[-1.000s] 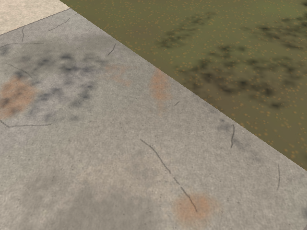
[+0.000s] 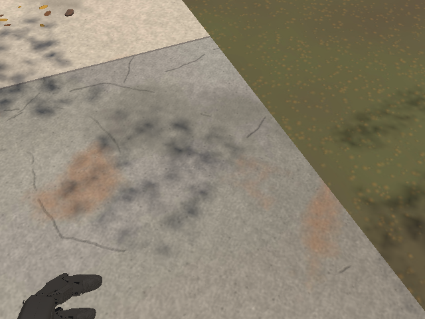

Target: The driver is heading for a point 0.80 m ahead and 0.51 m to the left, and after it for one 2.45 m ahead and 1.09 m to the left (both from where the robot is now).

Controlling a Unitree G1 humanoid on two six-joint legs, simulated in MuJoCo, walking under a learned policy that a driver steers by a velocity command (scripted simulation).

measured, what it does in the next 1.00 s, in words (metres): walks ahead, turning left: right foot, then left foot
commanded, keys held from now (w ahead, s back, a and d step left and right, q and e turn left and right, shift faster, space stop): w+q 1.00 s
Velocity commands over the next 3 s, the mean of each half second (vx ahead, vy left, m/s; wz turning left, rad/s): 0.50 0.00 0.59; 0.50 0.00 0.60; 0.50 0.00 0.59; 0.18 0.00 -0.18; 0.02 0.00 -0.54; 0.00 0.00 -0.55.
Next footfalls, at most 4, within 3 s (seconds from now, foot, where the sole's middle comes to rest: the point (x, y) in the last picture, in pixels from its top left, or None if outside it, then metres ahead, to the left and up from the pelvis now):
0.02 right None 0.19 -0.13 -0.77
0.56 left None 0.41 0.18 -0.77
1.04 right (153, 237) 0.76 0.14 -0.77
1.54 left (35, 249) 0.75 0.53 -0.77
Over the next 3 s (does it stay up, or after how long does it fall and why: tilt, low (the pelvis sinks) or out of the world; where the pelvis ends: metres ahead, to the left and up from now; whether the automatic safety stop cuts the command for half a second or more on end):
stays up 0.85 0.45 0.00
